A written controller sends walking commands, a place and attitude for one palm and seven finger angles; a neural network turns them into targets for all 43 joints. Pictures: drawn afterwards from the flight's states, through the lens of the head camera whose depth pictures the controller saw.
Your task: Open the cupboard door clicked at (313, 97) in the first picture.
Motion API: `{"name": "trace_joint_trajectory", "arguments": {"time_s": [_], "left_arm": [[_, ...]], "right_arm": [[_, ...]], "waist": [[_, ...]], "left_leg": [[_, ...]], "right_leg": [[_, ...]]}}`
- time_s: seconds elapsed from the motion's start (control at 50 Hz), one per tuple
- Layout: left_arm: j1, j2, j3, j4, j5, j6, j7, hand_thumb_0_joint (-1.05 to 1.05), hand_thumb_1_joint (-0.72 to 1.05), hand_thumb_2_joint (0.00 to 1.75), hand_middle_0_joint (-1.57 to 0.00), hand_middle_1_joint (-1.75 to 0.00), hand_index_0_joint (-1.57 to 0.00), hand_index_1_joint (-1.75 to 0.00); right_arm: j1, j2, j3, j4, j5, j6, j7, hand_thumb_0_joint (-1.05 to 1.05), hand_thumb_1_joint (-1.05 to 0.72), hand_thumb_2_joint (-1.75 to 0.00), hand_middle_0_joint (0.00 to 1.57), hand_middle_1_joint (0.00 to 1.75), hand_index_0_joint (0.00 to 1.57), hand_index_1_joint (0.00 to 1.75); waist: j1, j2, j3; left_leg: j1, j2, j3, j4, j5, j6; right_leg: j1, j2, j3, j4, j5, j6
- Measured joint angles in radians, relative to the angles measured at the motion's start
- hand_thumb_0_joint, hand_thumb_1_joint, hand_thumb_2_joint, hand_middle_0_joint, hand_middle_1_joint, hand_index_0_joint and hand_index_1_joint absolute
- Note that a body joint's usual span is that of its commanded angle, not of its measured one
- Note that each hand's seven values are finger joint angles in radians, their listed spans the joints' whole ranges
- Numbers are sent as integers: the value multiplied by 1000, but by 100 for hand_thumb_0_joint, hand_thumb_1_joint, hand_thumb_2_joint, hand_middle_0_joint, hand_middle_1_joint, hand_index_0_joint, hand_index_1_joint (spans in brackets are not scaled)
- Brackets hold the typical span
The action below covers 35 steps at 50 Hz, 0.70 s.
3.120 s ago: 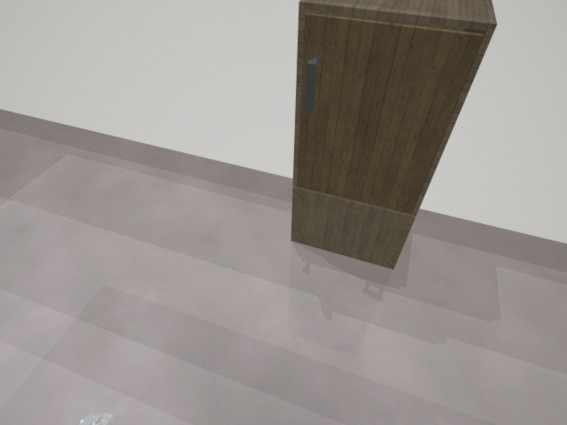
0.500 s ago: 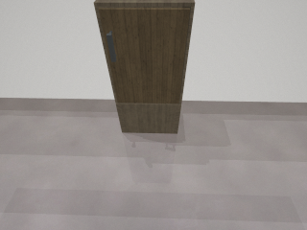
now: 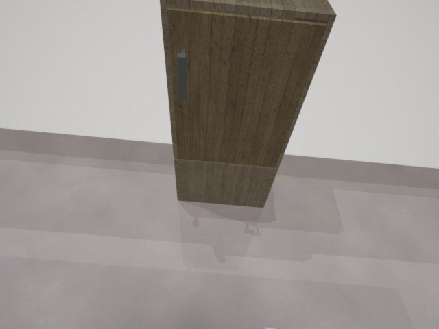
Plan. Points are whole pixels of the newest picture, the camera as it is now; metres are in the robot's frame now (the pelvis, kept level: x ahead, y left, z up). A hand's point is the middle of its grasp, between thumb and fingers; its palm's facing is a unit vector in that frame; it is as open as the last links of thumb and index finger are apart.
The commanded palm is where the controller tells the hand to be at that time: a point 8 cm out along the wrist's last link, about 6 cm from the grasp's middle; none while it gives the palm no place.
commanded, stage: take the last steps up to it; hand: left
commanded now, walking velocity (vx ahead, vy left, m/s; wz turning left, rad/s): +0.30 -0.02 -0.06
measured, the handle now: (183, 74) +0.79 +0.16 +0.03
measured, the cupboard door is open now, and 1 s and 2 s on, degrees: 0 0 0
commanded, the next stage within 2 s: come to a stop and stand still in 0.36 s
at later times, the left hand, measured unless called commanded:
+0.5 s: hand (171, 264) +0.29 +0.12 -0.17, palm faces -0.03 -0.99 -0.15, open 7.3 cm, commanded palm none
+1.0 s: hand (128, 276) +0.25 +0.22 -0.18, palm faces +0.06 -0.98 -0.19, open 7.4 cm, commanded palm none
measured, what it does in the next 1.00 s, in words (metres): walks ahead: right foot, then left foot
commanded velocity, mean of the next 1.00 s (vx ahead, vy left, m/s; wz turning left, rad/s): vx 0.00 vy -0.02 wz -0.02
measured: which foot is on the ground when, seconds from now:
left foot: down 0.00-0.46, up 0.48-0.82, down 0.84-1.00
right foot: up 0.00-0.42, down 0.44-0.86, up 0.88-1.00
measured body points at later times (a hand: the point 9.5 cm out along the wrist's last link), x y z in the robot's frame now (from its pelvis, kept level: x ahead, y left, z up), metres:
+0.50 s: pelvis +0.19 -0.03 -0.01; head +0.22 -0.04 +0.44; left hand +0.29 +0.18 -0.15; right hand +0.06 -0.21 -0.16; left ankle +0.06 +0.07 -0.70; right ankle +0.25 -0.13 -0.73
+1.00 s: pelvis +0.21 +0.02 +0.01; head +0.24 +0.06 +0.45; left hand +0.25 +0.27 -0.16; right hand +0.31 -0.21 -0.12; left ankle +0.26 +0.11 -0.73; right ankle +0.17 -0.12 -0.65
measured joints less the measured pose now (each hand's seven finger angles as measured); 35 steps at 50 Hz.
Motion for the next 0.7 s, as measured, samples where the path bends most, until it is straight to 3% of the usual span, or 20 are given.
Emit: {"name": "trace_joint_trajectory", "arguments": {"time_s": [0.08,0.18,0.32,0.42,0.46,0.5,0.54,0.58,0.7], "left_arm": [[-75,10,9,-66,7,1,-2,0,91,90,-20,-30,-20,-30],[-137,-6,9,-108,9,12,-12,0,91,90,-20,-30,-20,-30],[-183,-38,-3,-109,5,25,-15,0,91,90,-20,-30,-20,-30],[-204,-58,-13,-107,4,11,-14,0,91,90,-20,-30,-20,-30],[-203,-61,-16,-108,6,-17,-13,0,91,90,-20,-30,-20,-30],[-202,-70,-14,-106,-5,-41,-4,0,91,90,-20,-30,-20,-30],[-199,-65,-3,-114,-17,-53,16,-2,93,90,-21,-30,-21,-30],[-194,-52,-7,-112,-12,-42,29,-3,94,90,-21,-30,-21,-30],[-188,-38,-11,-99,-1,11,41,-2,93,90,-21,-30,-20,-30]], "right_arm": [[56,2,6,36,0,-4,-1,0,-94,-90,20,30,20,30],[127,21,10,73,1,-2,2,0,-92,-90,20,30,20,30],[206,51,16,108,-6,-1,0,1,-91,-90,20,30,20,30],[250,59,18,134,-10,11,-3,1,-90,-90,20,30,20,30],[268,63,19,151,-2,18,0,1,-90,-90,20,30,20,30],[254,59,20,158,8,36,0,1,-90,-90,20,30,20,30],[231,53,19,154,13,50,-6,1,-90,-90,20,30,20,30],[191,40,17,138,13,67,-13,1,-90,-90,20,30,20,30],[37,-4,-3,41,11,100,-12,1,-91,-90,20,29,19,30]], "waist": [[-1,1,-41],[-13,5,-66],[-55,21,-41],[-80,41,-2],[-72,46,7],[-67,60,27],[-51,63,30],[-37,64,23],[-23,73,30]], "left_leg": [[101,-34,13,-130,23,9],[200,-68,20,-227,18,12],[300,-68,25,-267,-42,-11],[324,-25,30,-184,-145,-53],[284,7,22,-40,-217,-67],[174,25,-43,245,-279,-67],[70,19,-91,436,-288,-71],[-3,22,-110,473,-267,-80],[-109,24,-139,323,-211,-110]], "right_leg": [[-117,-10,-20,-79,94,15],[-158,-27,-8,-228,180,34],[-101,-29,-19,-470,167,29],[0,16,-66,-653,140,-3],[45,37,-85,-703,215,-26],[54,50,-106,-653,157,-44],[89,57,-121,-669,118,-51],[119,63,-124,-712,125,-41],[139,55,-120,-747,131,-32]]}}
